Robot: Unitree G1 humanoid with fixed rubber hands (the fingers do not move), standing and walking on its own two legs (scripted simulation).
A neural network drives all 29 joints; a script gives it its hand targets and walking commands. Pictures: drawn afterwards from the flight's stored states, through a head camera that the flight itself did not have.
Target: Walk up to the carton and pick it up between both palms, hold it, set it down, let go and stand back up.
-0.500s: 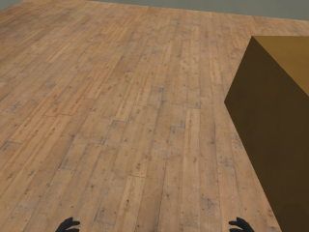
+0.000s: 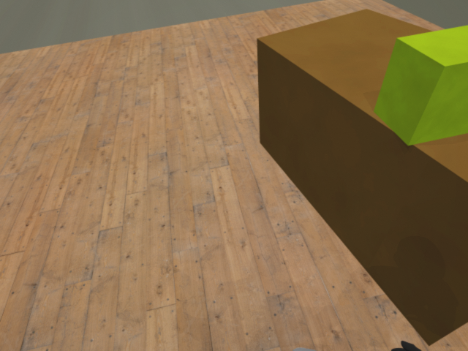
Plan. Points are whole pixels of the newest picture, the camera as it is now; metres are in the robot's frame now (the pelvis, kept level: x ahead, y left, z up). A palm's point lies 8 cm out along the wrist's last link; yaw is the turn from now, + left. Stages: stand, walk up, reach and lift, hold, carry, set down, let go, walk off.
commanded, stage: walk up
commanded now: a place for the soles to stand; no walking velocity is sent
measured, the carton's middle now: (445, 84) +0.73 -0.57 +0.05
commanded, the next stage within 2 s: none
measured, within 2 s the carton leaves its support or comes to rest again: neither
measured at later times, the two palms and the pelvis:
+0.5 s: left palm (142, 247) +0.37 +0.22 -0.08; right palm (432, 334) +0.17 -0.30 -0.05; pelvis +0.19 -0.01 +0.02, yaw -22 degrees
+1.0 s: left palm (211, 172) +0.57 +0.07 -0.06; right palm (438, 279) +0.27 -0.38 -0.09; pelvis +0.35 -0.10 +0.02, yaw -41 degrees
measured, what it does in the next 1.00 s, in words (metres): walks ahead, turning right: left foot, then right foot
